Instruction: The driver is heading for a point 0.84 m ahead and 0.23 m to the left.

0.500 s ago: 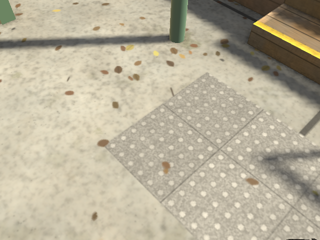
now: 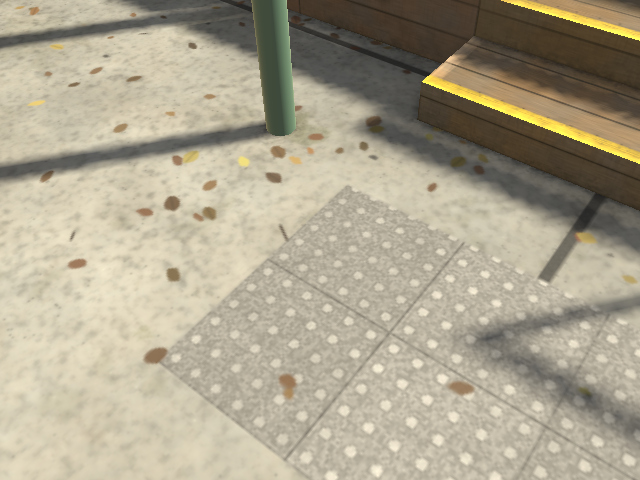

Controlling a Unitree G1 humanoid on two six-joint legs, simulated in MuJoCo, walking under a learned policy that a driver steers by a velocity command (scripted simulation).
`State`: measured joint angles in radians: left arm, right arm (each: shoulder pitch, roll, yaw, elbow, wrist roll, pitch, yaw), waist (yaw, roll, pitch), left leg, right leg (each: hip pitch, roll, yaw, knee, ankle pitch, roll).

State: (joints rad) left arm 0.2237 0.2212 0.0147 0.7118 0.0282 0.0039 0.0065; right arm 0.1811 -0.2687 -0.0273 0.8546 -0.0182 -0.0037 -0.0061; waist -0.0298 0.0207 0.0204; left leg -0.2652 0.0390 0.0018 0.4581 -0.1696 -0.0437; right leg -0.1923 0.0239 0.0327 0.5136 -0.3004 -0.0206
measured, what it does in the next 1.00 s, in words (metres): stands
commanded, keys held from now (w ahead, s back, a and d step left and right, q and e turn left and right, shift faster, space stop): no key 1.00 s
